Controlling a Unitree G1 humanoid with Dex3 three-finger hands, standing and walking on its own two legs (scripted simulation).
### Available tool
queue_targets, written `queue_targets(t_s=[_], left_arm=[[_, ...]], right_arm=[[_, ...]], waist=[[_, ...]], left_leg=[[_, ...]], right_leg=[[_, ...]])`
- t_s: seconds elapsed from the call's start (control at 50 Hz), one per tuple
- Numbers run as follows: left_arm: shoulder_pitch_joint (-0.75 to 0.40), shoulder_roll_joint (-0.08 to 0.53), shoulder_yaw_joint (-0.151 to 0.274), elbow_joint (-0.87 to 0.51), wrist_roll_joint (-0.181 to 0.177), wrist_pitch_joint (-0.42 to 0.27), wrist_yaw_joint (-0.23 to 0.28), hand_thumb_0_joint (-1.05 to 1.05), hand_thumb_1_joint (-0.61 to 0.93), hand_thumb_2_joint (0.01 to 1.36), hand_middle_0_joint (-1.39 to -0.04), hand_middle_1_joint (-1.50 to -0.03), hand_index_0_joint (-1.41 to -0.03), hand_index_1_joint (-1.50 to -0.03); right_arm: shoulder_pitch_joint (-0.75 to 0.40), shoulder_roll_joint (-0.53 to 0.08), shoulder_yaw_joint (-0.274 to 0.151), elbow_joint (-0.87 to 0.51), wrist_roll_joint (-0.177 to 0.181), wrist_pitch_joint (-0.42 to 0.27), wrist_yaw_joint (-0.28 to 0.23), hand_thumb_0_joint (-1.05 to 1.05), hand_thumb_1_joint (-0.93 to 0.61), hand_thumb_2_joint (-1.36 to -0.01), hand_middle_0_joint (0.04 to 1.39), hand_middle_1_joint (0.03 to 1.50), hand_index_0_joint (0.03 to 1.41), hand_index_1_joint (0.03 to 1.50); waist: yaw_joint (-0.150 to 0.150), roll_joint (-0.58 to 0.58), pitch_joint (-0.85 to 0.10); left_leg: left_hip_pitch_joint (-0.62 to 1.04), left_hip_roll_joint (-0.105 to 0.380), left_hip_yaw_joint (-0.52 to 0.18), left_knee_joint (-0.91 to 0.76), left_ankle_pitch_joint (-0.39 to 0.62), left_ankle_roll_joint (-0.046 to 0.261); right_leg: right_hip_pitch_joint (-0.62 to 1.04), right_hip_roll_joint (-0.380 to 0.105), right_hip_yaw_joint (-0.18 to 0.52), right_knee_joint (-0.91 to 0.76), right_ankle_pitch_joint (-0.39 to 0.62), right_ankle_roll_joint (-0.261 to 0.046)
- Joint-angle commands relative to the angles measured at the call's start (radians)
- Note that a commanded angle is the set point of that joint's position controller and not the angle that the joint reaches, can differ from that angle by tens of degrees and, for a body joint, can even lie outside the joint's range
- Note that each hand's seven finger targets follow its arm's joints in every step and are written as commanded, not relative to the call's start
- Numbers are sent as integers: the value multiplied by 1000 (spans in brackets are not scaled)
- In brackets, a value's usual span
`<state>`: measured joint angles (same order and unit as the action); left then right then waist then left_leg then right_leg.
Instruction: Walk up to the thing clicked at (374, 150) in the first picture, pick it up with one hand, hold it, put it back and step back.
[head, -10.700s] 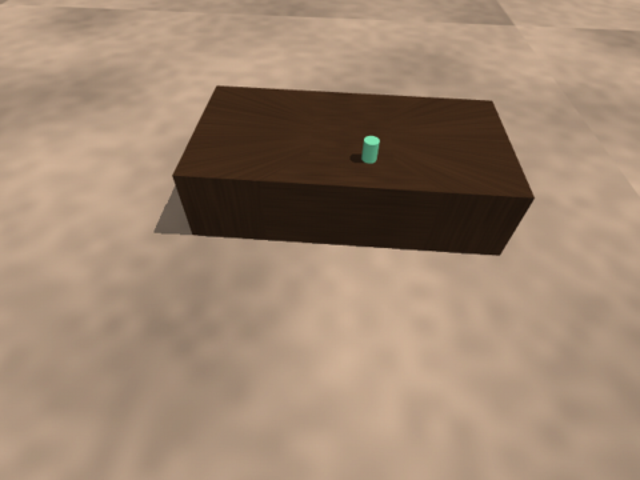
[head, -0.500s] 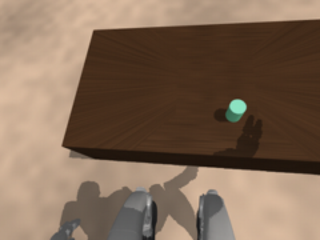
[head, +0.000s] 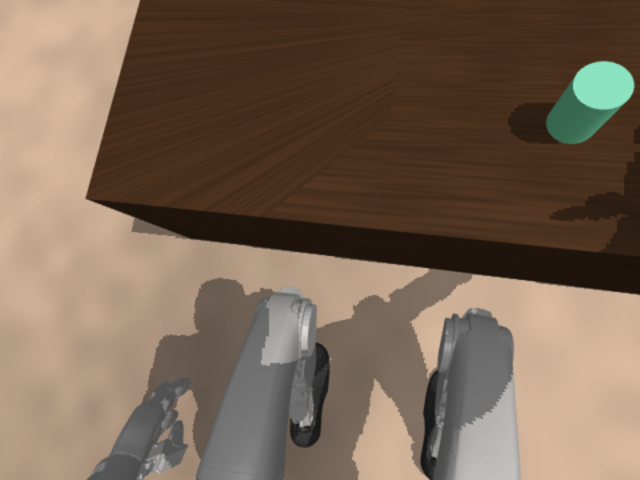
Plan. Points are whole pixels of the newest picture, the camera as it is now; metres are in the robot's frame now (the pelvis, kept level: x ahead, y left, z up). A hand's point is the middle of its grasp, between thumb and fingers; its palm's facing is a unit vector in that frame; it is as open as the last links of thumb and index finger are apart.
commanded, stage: approach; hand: right
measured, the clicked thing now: (585, 105) +0.55 -0.27 -0.10
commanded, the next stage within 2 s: close in in 0.04 s
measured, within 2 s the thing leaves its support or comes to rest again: neither
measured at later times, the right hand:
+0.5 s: hand (633, 105) +0.54 -0.31 -0.09, palm faces +0.26 +0.97 -0.01, open 17.4 cm
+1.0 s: hand (602, 97) +0.55 -0.28 -0.08, palm faces +0.28 +0.96 -0.02, open 17.3 cm
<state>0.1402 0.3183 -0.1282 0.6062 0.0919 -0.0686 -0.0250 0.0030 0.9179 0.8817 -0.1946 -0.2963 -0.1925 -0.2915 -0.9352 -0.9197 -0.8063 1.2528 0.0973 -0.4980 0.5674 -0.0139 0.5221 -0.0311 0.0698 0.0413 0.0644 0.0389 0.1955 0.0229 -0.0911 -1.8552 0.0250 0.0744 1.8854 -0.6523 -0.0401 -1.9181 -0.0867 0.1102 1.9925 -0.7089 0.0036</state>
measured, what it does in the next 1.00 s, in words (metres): lowers itself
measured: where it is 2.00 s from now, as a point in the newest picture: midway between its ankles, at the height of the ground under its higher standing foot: (371, 427)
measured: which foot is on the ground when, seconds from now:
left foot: down 0.00-1.00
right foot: down 0.00-1.00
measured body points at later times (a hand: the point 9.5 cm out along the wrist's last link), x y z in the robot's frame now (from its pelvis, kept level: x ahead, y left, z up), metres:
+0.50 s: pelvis -0.03 +0.01 -0.11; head +0.22 -0.07 +0.26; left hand -0.01 +0.28 -0.19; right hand +0.52 -0.36 -0.09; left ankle +0.08 +0.14 -0.44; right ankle +0.05 -0.12 -0.44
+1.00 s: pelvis -0.02 +0.01 -0.10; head +0.23 -0.05 +0.28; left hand +0.04 +0.29 -0.20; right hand +0.53 -0.33 -0.08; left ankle +0.08 +0.14 -0.44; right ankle +0.05 -0.12 -0.44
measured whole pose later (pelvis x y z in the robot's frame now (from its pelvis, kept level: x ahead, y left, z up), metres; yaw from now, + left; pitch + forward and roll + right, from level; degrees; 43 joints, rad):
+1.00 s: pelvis -0.02 +0.01 -0.10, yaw -1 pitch +36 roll +7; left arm 0.19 0.32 -0.10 0.60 0.10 0.08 -0.04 0.00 0.92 0.88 -0.21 -0.31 -0.21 -0.30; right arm -1.07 -0.70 -0.59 1.08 -0.01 -0.38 0.17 -0.01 0.48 -0.04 0.05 0.04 0.05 0.04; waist 0.23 0.00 -0.06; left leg -2.16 0.04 0.05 2.19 -0.66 -0.03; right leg -2.21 -0.06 0.13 2.27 -0.70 0.02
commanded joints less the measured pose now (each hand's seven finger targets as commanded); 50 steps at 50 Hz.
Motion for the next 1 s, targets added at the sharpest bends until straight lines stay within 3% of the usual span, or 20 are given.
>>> queue_targets(t_s=[0.0,0.02,0.06,0.14,0.16,0.18,0.24,0.32,0.38,0.42,0.44,0.46,0.48,0.5,0.54,0.66,0.72,0.86,0.94,0.98], left_arm=[[238,260,88,9,12,18,5,0,924,883,-191,-298,-198,-291],[227,262,84,5,14,21,3,0,923,884,-193,-300,-199,-293],[232,274,81,1,18,33,2,0,925,881,-195,-301,-204,-292],[229,269,49,-1,25,53,-7,0,908,885,-206,-307,-215,-298],[235,277,42,-8,24,59,-9,0,902,886,-208,-307,-216,-300],[234,291,39,-16,24,65,-10,0,903,886,-208,-306,-215,-299],[253,306,41,-22,30,87,-15,0,910,883,-207,-307,-217,-297],[257,306,44,-37,26,109,-15,0,917,880,-203,-304,-214,-293],[271,294,55,-36,18,124,-10,0,918,881,-203,-306,-213,-296],[279,282,61,-20,15,129,-8,0,915,882,-204,-307,-213,-298],[285,276,59,-20,13,130,-6,0,916,885,-206,-309,-213,-301],[287,274,62,-25,9,132,-4,0,919,883,-204,-307,-213,-297],[298,272,64,-20,10,139,-3,0,918,881,-204,-308,-214,-298],[293,266,68,-22,10,143,-4,0,917,881,-204,-307,-214,-297],[293,248,70,-21,6,144,-5,0,919,881,-204,-307,-214,-296],[282,241,83,-17,4,146,-5,0,914,887,-207,-310,-214,-302],[275,234,87,-24,5,147,-6,0,919,881,-204,-307,-214,-297],[284,233,103,-12,10,151,-3,0,916,880,-203,-305,-211,-297],[283,238,112,3,14,156,-2,0,871,922,-208,-303,-191,-321],[294,233,116,0,14,159,-2,0,871,919,-206,-301,-190,-318]], right_arm=[[-343,-440,-21,-199,-17,-38,-53,0,510,-23,70,38,60,38],[-402,-429,2,-234,-25,-41,-61,0,503,-26,69,38,59,38],[-472,-500,-19,-282,-47,-43,-93,0,523,-27,63,40,54,40],[-446,-391,65,-130,-76,-20,-130,0,495,-44,64,41,57,40],[-462,-424,45,-142,-82,-20,-144,0,507,-39,64,40,58,40],[-491,-448,39,-182,-86,-21,-158,0,507,-41,64,41,58,41],[-517,-381,82,-195,-97,4,-190,0,519,-35,63,39,57,39],[-573,-403,93,-354,-116,23,-242,0,515,-21,69,33,61,33],[-558,-367,96,-437,-105,50,-275,0,511,-8,74,29,63,29],[-460,-241,152,-338,-98,85,-292,0,509,-8,73,28,63,28],[-486,-240,139,-392,-90,83,-302,0,505,-10,75,29,64,29],[-504,-296,106,-456,-88,77,-320,0,483,-11,78,28,65,28],[-473,-296,106,-437,-97,85,-332,0,479,-16,76,29,64,29],[-454,-247,126,-418,-94,91,-339,0,483,-21,73,31,62,31],[-438,-174,145,-402,-80,94,-345,0,473,-22,74,31,63,31],[-448,-112,176,-369,-77,73,-368,0,461,-39,63,35,55,35],[-453,-112,178,-376,-82,62,-378,0,470,-41,56,38,49,38],[-508,-103,193,-395,-92,51,-402,0,493,-44,46,43,41,43],[-504,-38,224,-396,-92,52,-406,0,452,-65,48,43,42,44],[-517,-68,208,-419,-94,46,-410,0,443,-67,50,46,43,47]], waist=[[-7,-367,-736],[8,-371,-726],[9,-380,-744],[56,-352,-602],[52,-336,-603],[42,-362,-633],[65,-417,-651],[39,-472,-732],[17,-501,-779],[48,-454,-684],[44,-435,-669],[19,-443,-698],[25,-440,-699],[28,-417,-696],[43,-357,-641],[69,-293,-589],[50,-291,-631],[46,-305,-703],[46,-339,-703],[45,-312,-732]], left_leg=[[212,-41,13,-82,287,59],[191,-40,17,-64,250,59],[178,-39,23,-38,203,58],[90,-43,50,25,137,55],[89,-44,55,34,124,53],[82,-43,59,57,126,55],[39,-45,76,99,143,59],[57,-42,75,129,154,67],[70,-40,71,136,168,73],[51,-42,74,128,157,73],[47,-42,75,128,155,72],[60,-40,65,124,167,73],[74,-39,67,127,191,71],[79,-39,63,127,194,70],[78,-40,59,114,199,67],[72,-38,53,90,159,63],[93,-37,45,90,171,63],[116,-33,36,88,186,64],[81,-30,42,104,210,71],[135,-27,33,97,246,66]], right_leg=[[536,11,0,-133,440,-14],[484,13,3,-123,375,-15],[423,18,-6,-99,279,-17],[262,23,-1,-39,150,-19],[232,25,1,-30,128,-22],[246,27,6,-29,124,-19],[283,23,17,-7,150,-11],[283,28,8,5,163,-10],[304,30,-1,-3,191,-5],[242,31,-6,5,175,-7],[219,32,-4,5,168,-10],[222,34,-12,8,176,-13],[234,35,-17,12,210,-10],[220,35,-21,16,213,-13],[169,35,-22,24,206,-20],[114,40,-26,19,144,-32],[127,40,-35,20,158,-32],[167,41,-43,22,180,-28],[233,39,-36,8,228,-16],[204,40,-43,27,255,-22]])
